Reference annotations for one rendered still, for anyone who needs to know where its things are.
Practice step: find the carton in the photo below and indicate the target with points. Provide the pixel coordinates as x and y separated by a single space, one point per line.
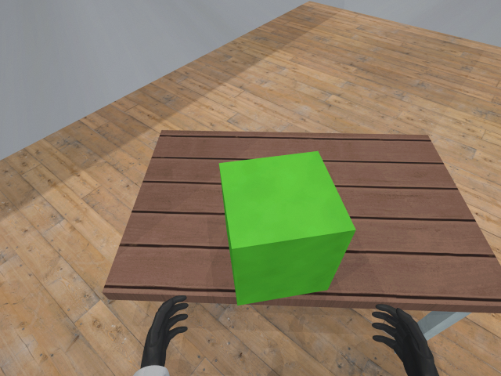
287 226

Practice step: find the table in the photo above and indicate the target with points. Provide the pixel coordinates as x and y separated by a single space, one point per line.
416 245

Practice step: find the robot right hand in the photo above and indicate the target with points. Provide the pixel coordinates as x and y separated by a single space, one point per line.
410 344

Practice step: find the robot left hand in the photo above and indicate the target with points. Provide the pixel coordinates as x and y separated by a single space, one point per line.
159 335

